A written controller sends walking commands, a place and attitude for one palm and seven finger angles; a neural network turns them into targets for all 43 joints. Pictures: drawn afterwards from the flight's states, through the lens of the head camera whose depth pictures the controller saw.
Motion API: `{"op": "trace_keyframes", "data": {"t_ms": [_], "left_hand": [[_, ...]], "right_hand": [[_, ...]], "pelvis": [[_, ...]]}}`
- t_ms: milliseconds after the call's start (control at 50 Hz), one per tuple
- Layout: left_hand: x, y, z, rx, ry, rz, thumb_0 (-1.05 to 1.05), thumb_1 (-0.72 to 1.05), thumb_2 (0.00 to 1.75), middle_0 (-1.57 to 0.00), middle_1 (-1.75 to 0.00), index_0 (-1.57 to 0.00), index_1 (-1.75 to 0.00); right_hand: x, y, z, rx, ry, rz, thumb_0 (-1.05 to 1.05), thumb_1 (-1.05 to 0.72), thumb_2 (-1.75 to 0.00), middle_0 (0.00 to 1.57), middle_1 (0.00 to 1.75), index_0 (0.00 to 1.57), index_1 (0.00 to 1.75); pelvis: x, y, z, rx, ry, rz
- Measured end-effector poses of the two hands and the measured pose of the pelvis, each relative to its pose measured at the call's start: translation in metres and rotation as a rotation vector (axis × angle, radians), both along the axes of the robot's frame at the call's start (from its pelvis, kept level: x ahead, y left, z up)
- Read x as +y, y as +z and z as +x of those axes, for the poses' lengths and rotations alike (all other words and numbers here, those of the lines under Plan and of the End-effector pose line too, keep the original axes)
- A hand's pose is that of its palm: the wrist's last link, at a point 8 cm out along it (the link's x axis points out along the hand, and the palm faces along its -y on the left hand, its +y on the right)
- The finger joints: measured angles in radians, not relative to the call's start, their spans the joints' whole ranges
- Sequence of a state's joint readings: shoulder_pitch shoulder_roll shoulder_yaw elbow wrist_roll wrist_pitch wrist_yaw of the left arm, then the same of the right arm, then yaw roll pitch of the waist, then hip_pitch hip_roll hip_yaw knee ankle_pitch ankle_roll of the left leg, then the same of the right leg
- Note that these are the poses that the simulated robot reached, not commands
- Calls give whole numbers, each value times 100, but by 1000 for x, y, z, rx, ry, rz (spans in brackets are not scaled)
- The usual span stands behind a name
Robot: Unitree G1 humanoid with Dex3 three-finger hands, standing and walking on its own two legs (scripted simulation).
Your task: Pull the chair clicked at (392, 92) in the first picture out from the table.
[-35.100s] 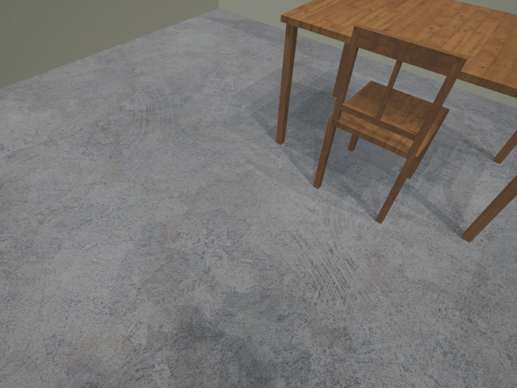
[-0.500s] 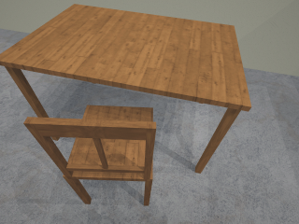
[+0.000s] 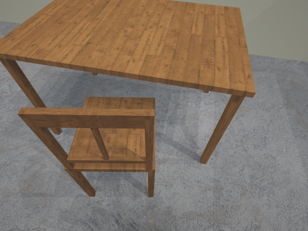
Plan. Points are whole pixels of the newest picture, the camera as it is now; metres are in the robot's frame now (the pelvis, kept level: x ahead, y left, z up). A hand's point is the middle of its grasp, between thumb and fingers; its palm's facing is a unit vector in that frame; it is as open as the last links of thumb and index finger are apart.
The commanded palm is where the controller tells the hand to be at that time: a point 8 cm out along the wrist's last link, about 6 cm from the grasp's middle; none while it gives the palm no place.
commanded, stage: come to a stop and stand still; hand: left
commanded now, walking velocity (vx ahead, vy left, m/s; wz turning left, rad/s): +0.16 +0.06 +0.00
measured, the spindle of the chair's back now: (100, 144) +0.40 +0.22 -0.12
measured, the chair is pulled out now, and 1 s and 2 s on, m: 0.16 0.16 0.16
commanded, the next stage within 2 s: look again from close up in 1.54 s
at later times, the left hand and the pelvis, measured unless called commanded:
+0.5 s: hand out of the picture -0.01 +0.16 -0.17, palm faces +0.04 -0.98 -0.17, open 7.4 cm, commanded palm none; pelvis +0.00 +0.00 +0.01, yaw +1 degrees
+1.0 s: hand out of the picture +0.01 +0.19 -0.17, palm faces +0.06 -0.98 -0.21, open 7.4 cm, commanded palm none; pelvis +0.02 +0.02 +0.00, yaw +2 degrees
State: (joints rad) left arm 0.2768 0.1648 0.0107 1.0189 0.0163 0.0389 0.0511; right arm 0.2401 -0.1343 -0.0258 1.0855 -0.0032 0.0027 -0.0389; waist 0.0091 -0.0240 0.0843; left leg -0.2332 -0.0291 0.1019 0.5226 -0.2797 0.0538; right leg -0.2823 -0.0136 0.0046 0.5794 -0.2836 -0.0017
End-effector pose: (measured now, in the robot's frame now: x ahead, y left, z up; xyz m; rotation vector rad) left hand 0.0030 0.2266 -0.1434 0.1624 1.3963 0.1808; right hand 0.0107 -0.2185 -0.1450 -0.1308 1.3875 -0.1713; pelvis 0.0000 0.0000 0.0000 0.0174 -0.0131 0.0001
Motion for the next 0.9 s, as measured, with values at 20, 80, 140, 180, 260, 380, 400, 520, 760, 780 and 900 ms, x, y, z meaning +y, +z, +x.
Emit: {"op": "trace_keyframes", "data": {"t_ms": [20, 80, 140, 180, 260, 380, 400, 520, 760, 780, 900], "left_hand": [[-1, 1, -1, -8, -2, 6, 0, 91, 90, -20, -30, -20, -30], [-6, 4, -3, -29, -13, 7, 0, 91, 90, -19, -30, -20, -30], [-12, 4, -4, -42, -13, -9, 0, 91, 90, -19, -30, -20, -30], [-15, 3, -3, -49, -11, -24, 1, 91, 90, -19, -30, -20, -30], [-17, 2, -2, -49, -4, -39, 1, 91, 90, -20, -30, -20, -30], [-15, 3, -5, -39, 3, -44, 1, 92, 90, -20, -30, -20, -30], [-15, 3, -7, -35, 3, -44, 1, 91, 90, -20, -30, -20, -30], [-16, 3, -15, -4, 7, -54, 1, 91, 90, -20, -30, -20, -30], [-22, 0, -30, 41, 19, -76, 0, 91, 90, -20, -30, -20, -30], [-21, -1, -31, 40, 19, -75, 0, 91, 90, -20, -30, -20, -30], [-4, 1, -21, 14, 29, -43, 1, 90, 90, -20, -30, -20, -30]], "right_hand": [[-3, -1, 1, -7, 3, 2, 2, -93, -90, 20, 29, 20, 30], [-11, 0, 4, -30, 9, 8, 2, -93, -90, 20, 29, 19, 30], [-14, 4, 3, -40, 20, 7, 1, -93, -90, 20, 29, 19, 30], [-14, 7, 0, -35, 25, 5, 1, -92, -90, 20, 29, 19, 30], [-8, 10, -12, -5, 27, 8, 1, -92, -90, 20, 29, 19, 30], [10, 10, -27, 37, 22, 36, 1, -91, -90, 20, 29, 19, 30], [13, 9, -28, 41, 20, 42, 1, -91, -90, 20, 29, 19, 30], [28, 8, -34, 59, 8, 68, 1, -92, -90, 20, 29, 19, 30], [33, 7, -29, 60, 15, 61, 1, -92, -90, 20, 29, 19, 30], [31, 6, -27, 54, 24, 58, 2, -92, -90, 20, 29, 19, 30], [25, -2, -4, -13, 58, 42, 1, -92, -90, 20, 29, 19, 30]], "pelvis": [[-2, 0, -2, -1, 0, -2], [-7, 0, -5, 1, 6, -8], [-10, 3, -4, 5, 12, -17], [-10, 4, -2, 6, 13, -21], [-10, 6, 1, 7, 13, -20], [-5, 8, 3, 2, 14, -19], [-4, 8, 3, 1, 14, -18], [1, 9, 5, -1, 12, -17], [8, 7, 7, 7, 21, -30], [9, 6, 7, 10, 27, -33], [16, 1, 13, 8, 41, -30]]}}
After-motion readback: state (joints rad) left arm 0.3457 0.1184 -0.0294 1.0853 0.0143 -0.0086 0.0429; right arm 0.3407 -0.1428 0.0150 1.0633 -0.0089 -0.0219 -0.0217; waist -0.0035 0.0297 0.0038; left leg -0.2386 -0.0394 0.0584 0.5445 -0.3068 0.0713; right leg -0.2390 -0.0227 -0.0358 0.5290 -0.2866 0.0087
